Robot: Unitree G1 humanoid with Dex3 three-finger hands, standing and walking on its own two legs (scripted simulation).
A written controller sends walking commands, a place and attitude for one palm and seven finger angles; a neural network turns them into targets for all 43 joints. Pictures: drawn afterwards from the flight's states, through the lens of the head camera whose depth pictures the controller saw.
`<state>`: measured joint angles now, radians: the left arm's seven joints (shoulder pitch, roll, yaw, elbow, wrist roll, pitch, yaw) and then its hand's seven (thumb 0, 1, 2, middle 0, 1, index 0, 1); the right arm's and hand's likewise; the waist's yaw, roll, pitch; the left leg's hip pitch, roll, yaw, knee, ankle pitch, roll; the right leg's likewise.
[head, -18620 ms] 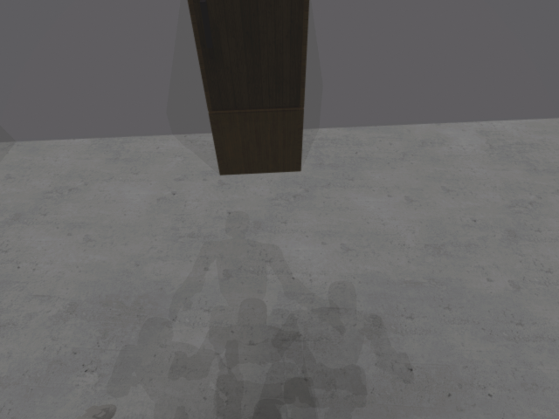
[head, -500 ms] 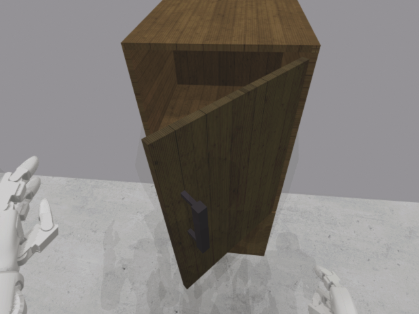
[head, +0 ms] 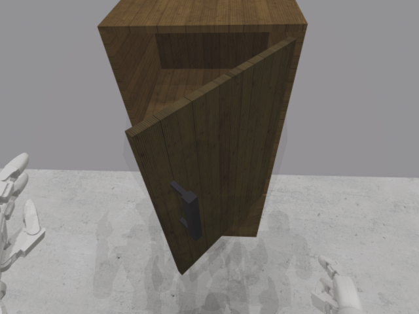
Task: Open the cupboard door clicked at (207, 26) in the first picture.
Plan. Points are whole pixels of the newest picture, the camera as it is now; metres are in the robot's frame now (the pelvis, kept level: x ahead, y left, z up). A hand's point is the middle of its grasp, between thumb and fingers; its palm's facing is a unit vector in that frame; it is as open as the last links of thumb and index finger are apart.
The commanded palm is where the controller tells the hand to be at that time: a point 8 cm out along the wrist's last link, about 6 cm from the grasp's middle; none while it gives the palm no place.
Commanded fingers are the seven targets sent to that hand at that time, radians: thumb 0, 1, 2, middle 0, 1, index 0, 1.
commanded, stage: step back with the hand held close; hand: left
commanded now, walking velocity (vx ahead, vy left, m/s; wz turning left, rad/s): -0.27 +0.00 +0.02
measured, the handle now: (186, 212) +0.31 +0.08 +0.02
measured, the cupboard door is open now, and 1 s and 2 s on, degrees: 48 48 48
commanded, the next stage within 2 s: stop stepping back and stand still in 1.14 s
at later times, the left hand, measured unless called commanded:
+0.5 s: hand out of the picture +0.11 +0.30 +0.16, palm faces +0.44 -0.73 -0.52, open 7.4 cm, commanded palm +0.04 +0.34 +0.17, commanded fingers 0.00 0.90 0.90 -0.20 -0.30 -0.20 -0.30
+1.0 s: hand out of the picture +0.03 +0.29 +0.17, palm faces +0.36 -0.82 -0.45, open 7.4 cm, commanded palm -0.04 +0.34 +0.17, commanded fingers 0.00 0.90 0.90 -0.20 -0.30 -0.20 -0.30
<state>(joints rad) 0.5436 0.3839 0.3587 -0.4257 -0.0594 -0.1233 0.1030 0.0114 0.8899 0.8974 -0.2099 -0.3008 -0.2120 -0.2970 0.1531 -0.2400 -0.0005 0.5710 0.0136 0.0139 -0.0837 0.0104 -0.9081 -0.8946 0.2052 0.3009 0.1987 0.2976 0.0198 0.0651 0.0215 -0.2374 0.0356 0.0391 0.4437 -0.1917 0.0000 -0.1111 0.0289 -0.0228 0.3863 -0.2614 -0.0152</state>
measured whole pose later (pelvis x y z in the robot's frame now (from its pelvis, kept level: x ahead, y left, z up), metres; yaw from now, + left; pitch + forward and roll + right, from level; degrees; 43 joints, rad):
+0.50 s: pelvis -0.08 +0.03 -0.02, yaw +3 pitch +1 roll -2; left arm 0.57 0.44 0.45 -0.54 -0.03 -0.20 0.15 0.01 0.89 0.90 -0.21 -0.30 -0.22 -0.30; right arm 0.23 -0.20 0.00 0.55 0.01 -0.05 -0.08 0.01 -0.91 -0.89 0.21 0.30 0.20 0.30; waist 0.00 0.01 0.04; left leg -0.45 -0.01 0.02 0.53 -0.10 0.05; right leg -0.24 0.05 0.02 0.56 -0.34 0.00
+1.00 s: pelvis -0.19 +0.04 +0.00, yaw -1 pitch +4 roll -4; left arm 0.57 0.46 0.42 -0.60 -0.08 -0.17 0.16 0.01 0.89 0.90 -0.21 -0.30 -0.21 -0.30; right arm 0.14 -0.17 0.02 0.59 -0.02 -0.10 -0.05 0.01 -0.91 -0.89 0.21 0.30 0.20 0.30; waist 0.00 0.01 0.00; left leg -0.43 0.04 0.03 0.29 0.07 0.05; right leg -0.22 0.07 -0.03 0.70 -0.51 -0.01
